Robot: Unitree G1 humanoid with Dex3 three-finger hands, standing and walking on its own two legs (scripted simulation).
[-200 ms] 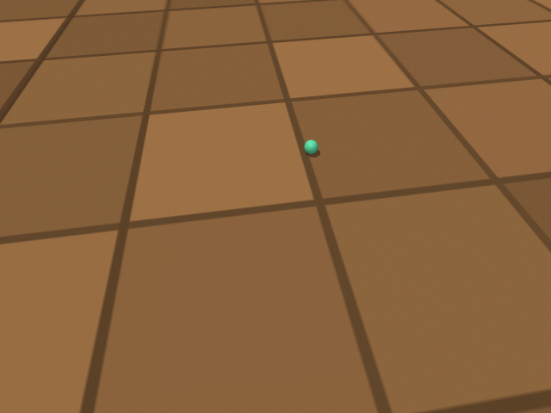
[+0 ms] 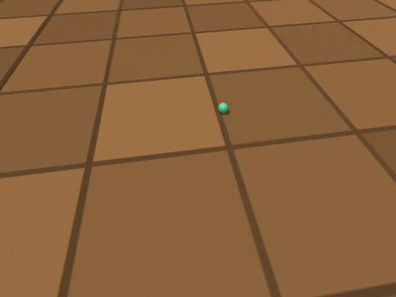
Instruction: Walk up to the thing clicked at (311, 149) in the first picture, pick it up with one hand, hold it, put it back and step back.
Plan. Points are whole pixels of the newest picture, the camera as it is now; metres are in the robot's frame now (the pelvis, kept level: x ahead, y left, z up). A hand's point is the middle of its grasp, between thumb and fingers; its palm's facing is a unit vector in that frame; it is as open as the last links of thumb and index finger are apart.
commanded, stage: stand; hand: left
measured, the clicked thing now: (223, 107) +1.56 -0.15 -0.74
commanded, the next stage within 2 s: walk up in 0.92 s
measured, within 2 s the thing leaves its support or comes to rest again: neither
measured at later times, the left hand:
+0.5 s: hand out of the picture +0.07 +0.25 -0.16, palm faces -0.03 -0.94 -0.34, open 7.4 cm
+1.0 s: hand out of the picture +0.07 +0.26 -0.15, palm faces -0.08 -0.94 -0.34, open 7.4 cm
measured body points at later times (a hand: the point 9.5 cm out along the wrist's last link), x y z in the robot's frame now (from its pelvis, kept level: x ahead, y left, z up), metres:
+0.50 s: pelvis +0.00 +0.00 +0.00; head +0.01 +0.00 +0.45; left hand +0.07 +0.30 -0.13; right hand +0.07 -0.30 -0.13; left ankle +0.01 +0.12 -0.75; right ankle +0.01 -0.13 -0.75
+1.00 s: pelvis +0.01 +0.00 +0.00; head +0.02 -0.01 +0.45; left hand +0.08 +0.31 -0.13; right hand +0.09 -0.31 -0.13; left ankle +0.00 +0.11 -0.74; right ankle +0.01 -0.13 -0.74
